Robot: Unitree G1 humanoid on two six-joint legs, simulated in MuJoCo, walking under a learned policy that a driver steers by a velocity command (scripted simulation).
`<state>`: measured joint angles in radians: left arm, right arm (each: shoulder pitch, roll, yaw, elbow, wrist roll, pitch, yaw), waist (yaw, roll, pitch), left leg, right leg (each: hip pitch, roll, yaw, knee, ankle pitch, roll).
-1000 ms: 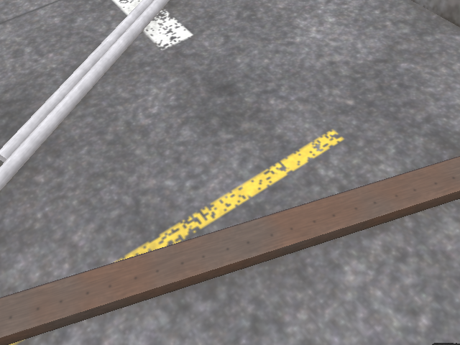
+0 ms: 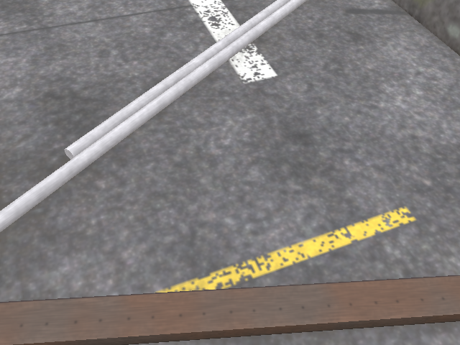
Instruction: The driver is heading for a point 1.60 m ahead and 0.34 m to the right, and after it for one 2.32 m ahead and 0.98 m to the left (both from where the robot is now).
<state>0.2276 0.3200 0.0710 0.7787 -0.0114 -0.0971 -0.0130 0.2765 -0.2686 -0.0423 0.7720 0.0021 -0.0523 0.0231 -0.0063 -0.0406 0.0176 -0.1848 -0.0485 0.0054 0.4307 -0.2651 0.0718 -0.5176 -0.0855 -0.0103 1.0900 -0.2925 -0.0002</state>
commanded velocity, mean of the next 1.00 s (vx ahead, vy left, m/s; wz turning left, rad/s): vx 0.48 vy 0.00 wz -0.34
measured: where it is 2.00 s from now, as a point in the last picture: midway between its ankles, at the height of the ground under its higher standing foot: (279, 176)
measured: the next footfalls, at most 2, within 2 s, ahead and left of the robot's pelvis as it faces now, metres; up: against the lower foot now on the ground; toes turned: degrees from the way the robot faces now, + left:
right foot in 0.36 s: +0.36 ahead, -0.12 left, +0.00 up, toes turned -9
left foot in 0.74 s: +0.65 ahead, +0.07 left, +0.06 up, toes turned -22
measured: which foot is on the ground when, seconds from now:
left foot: down 0.00-0.36, up 0.38-0.72, down 0.74-1.00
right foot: up 0.00-0.34, down 0.36-0.80, up 0.82-1.00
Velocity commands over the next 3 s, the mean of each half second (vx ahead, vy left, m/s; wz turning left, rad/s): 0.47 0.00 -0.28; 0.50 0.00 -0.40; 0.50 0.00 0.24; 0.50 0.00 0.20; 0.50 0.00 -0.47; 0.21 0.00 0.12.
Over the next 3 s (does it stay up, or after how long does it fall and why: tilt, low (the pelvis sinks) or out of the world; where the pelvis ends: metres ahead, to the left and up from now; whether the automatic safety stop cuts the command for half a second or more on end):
stays up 1.53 -0.26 -0.01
